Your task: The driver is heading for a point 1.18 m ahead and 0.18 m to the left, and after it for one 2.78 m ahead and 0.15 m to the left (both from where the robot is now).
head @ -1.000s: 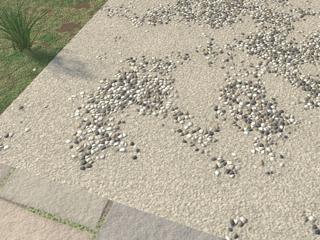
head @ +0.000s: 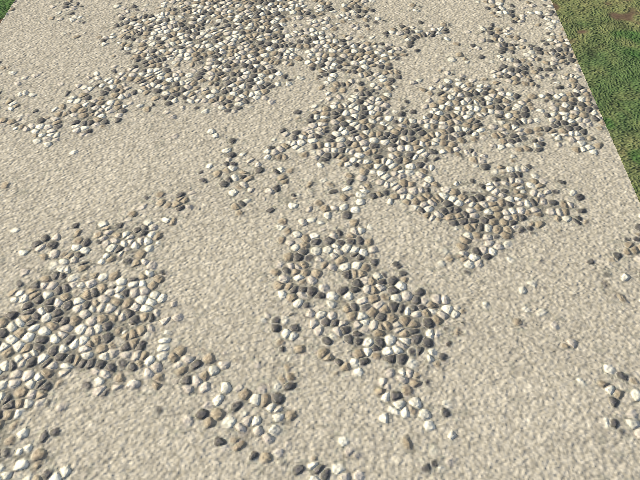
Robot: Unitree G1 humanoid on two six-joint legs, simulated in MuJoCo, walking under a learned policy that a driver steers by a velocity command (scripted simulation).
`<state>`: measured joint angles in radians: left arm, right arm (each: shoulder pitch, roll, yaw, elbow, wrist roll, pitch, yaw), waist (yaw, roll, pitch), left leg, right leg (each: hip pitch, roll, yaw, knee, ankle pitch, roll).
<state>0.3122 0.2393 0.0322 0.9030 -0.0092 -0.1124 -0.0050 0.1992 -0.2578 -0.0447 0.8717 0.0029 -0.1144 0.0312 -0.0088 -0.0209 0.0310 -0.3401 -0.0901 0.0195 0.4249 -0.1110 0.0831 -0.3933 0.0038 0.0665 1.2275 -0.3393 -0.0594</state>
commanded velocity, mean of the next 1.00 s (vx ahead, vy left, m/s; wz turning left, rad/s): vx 0.12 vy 0.00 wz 0.25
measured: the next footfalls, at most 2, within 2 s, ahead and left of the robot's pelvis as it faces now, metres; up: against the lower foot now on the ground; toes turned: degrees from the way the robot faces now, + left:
right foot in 0.30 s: +0.32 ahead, -0.11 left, +0.00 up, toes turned +15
left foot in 0.72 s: +0.18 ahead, +0.11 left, +0.00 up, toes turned +22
